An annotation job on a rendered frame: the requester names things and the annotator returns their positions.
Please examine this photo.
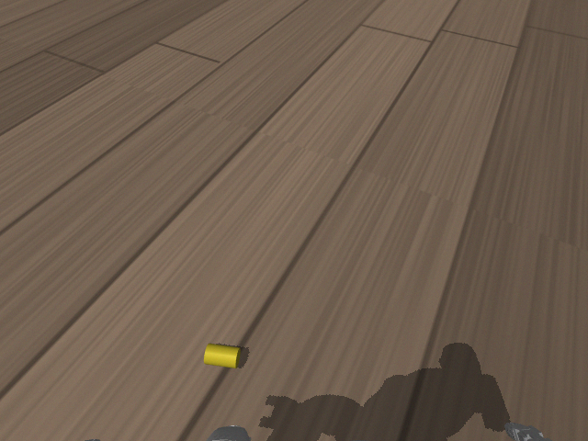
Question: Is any right robot hand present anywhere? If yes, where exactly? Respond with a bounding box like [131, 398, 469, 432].
[504, 423, 552, 441]

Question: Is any can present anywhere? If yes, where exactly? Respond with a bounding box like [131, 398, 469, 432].
[204, 344, 241, 368]

